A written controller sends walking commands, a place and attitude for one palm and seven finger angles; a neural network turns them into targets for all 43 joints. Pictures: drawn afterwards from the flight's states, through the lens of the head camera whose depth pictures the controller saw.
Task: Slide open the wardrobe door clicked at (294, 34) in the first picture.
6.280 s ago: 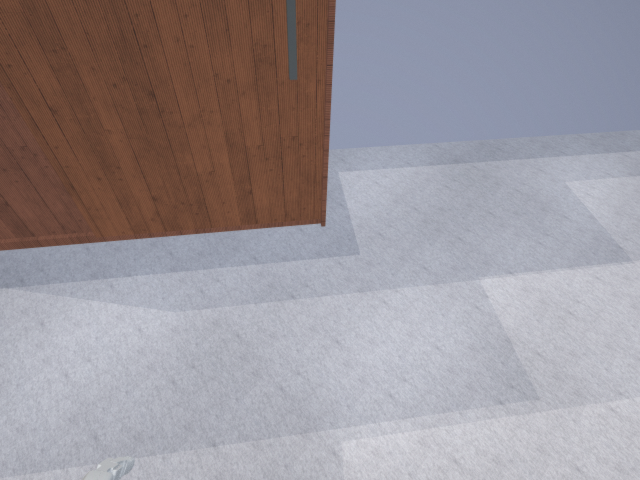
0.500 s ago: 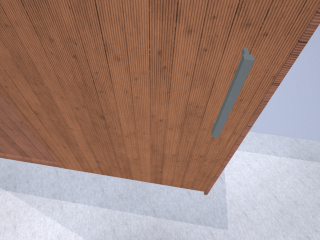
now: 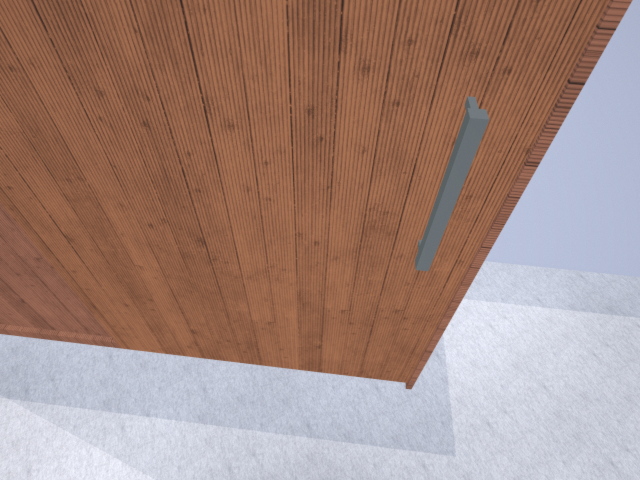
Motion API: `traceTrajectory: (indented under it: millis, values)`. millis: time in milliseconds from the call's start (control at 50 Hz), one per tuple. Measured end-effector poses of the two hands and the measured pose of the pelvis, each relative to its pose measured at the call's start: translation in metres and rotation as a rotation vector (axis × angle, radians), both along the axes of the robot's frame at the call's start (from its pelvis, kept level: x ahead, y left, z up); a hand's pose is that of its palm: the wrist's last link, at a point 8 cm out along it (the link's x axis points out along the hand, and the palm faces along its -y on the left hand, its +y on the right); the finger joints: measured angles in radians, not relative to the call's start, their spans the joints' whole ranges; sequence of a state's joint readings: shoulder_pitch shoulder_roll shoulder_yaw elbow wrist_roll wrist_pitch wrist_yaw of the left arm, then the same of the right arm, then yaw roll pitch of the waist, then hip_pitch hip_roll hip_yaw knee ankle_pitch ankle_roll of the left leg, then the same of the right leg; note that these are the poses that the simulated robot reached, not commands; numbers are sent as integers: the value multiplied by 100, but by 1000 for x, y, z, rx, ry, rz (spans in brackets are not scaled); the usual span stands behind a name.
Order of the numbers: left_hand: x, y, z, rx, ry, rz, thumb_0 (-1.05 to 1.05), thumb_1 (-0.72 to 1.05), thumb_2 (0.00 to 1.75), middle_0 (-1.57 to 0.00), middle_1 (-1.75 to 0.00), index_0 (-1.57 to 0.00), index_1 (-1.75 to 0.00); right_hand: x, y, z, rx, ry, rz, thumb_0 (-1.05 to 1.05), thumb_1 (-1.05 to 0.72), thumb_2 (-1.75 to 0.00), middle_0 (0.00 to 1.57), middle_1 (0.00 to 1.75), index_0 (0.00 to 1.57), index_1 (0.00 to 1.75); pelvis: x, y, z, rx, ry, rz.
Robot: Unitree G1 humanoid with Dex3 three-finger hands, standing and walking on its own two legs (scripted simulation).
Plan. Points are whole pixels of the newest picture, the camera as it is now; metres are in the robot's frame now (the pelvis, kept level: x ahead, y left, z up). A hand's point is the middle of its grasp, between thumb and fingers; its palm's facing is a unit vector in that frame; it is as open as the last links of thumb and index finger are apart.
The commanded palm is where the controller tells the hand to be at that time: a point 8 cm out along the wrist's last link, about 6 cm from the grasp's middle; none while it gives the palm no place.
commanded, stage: come to a stop and stand still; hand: right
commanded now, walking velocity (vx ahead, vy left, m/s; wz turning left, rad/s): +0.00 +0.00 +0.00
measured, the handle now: (443, 195) +0.50 -0.16 +0.08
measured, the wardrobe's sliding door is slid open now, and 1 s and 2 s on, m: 0.00 0.00 0.00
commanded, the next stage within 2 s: look again from close up in 0.06 s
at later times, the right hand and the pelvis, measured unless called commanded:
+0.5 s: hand out of the picture +0.01 -0.22 -0.17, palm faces +0.02 +0.97 -0.23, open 7.4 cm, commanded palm none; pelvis -0.01 -0.03 -0.01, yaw +0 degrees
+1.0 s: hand out of the picture +0.00 -0.20 -0.18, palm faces +0.02 +0.98 -0.21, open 7.4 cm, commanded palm +0.09 -0.26 -0.08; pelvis -0.01 -0.03 -0.01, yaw +1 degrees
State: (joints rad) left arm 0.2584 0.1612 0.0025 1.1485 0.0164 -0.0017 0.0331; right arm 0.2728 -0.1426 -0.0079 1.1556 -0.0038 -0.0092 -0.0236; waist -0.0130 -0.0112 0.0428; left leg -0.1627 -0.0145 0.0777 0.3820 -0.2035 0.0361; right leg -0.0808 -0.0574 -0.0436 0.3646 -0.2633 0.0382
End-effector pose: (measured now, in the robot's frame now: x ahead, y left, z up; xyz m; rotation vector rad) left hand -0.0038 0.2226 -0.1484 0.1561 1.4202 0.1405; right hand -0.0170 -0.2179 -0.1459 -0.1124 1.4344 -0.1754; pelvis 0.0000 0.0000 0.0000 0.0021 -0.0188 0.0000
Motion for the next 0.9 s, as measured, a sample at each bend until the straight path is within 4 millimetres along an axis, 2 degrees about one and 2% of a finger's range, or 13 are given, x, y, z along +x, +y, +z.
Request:
traceTrajectory:
  millis: [100,220,360,540,720,900]
  values:
    - [-10,-4,1,-1,17,4,0,91,90,-19,-30,-20,-29,-6,-1,0,5,9,-2,1,-91,-90,20,30,20,29,-2,-3,0,0,-1,1]
    - [-13,-9,-3,-6,3,12,0,91,90,-19,-30,-20,-29,-3,-11,-1,-18,-21,25,1,-91,-90,20,30,20,29,-8,-10,-3,12,9,3]
    - [-10,-33,-10,-37,-79,4,0,92,90,-19,-30,-19,-29,12,-32,0,-37,-80,52,1,-91,-90,20,30,20,29,-12,-26,-8,-2,-2,-2]
    - [-22,-51,-11,-62,-55,-2,1,92,90,-19,-30,-20,-29,25,-47,5,-51,-118,63,1,-91,-90,20,30,20,29,-14,-36,-7,-14,-3,5]
    - [-24,-46,-9,-44,-26,3,1,91,90,-20,-30,-20,-29,19,-46,2,-38,-79,59,1,-91,-90,20,30,20,29,-12,-37,-6,-16,-4,11]
    - [-13,-34,-6,-17,-25,-3,0,91,90,-19,-30,-20,-29,12,-38,-1,-22,-46,50,1,-91,-90,20,30,20,29,-8,-33,-5,-15,-3,10]
